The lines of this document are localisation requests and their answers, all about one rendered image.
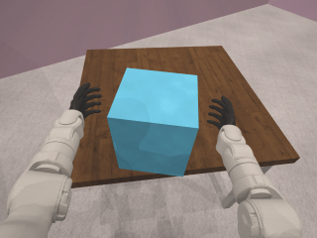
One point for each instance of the right robot forearm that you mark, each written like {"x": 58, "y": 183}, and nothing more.
{"x": 244, "y": 171}

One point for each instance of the left robot forearm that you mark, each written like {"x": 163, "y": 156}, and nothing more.
{"x": 58, "y": 151}

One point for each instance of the right robot upper arm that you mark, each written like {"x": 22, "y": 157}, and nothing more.
{"x": 267, "y": 218}

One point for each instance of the left robot hand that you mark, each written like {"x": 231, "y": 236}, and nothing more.
{"x": 80, "y": 98}

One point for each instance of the table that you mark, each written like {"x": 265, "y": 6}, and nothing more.
{"x": 95, "y": 162}

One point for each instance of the left robot upper arm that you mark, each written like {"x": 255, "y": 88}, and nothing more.
{"x": 40, "y": 200}

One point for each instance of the right robot hand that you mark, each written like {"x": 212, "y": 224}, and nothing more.
{"x": 227, "y": 116}

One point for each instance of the carton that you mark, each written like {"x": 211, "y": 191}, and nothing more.
{"x": 154, "y": 121}

